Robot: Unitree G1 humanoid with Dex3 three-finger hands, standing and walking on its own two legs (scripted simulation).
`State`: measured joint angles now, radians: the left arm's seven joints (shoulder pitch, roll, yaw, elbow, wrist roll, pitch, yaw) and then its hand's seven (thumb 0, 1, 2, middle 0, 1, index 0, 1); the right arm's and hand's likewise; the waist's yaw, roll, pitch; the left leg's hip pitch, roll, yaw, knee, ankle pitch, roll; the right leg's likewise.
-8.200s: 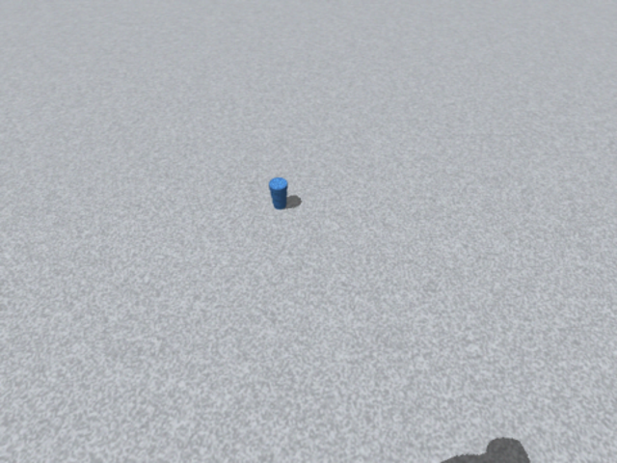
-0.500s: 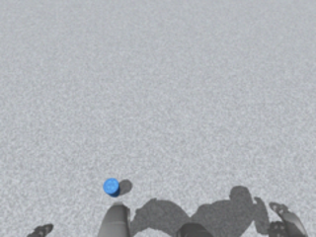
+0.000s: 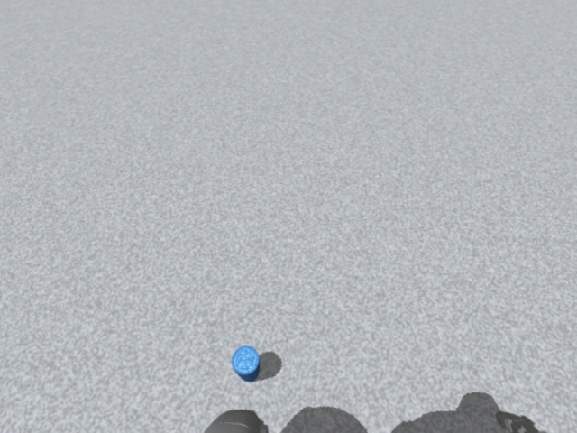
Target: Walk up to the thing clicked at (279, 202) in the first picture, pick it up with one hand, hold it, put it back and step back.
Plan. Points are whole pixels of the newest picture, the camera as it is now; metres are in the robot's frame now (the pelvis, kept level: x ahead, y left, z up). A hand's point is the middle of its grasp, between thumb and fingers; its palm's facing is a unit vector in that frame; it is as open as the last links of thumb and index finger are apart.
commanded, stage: walk up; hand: left
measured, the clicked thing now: (247, 366) +0.37 +0.17 -0.68
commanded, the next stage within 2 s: none
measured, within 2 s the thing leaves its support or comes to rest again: neither
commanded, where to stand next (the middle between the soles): +0.03 -0.03 m, yaw -2 degrees
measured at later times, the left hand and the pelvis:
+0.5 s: hand out of the picture +0.05 +0.25 -0.16, palm faces -0.10 -0.92 -0.38, open 7.3 cm; pelvis -0.03 -0.02 -0.01, yaw -4 degrees
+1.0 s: hand out of the picture +0.12 +0.30 -0.16, palm faces -0.08 -0.93 -0.35, open 7.3 cm; pelvis +0.05 +0.02 +0.00, yaw -3 degrees
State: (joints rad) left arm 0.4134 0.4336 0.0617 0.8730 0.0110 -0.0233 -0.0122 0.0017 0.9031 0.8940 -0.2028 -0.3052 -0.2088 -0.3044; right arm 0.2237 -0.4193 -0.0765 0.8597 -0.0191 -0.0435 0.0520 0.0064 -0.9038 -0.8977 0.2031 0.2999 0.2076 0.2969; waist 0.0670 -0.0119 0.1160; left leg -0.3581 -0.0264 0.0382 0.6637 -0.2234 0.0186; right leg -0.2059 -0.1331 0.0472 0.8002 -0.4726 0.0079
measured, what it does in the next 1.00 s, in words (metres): steps on the spot: right foot, then left foot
